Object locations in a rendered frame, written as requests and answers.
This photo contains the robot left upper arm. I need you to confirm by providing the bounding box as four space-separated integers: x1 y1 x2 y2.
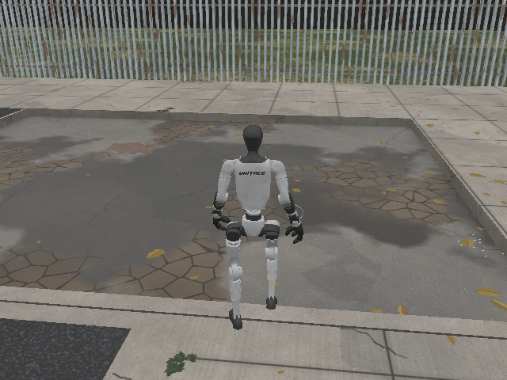
215 159 237 203

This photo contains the robot left hand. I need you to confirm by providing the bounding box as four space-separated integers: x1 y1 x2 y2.
213 215 231 231

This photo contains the robot right upper arm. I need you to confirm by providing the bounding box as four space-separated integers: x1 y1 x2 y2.
269 159 291 204

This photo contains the robot right forearm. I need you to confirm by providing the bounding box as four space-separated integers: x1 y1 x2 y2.
284 192 301 227

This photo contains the robot right hand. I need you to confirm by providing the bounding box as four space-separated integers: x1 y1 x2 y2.
285 223 304 244

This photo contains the robot left forearm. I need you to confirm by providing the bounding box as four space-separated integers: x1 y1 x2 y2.
212 191 225 219

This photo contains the right robot shin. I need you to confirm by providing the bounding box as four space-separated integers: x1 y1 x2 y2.
267 247 278 299

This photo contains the left robot thigh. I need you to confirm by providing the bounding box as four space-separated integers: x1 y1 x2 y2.
226 222 242 281

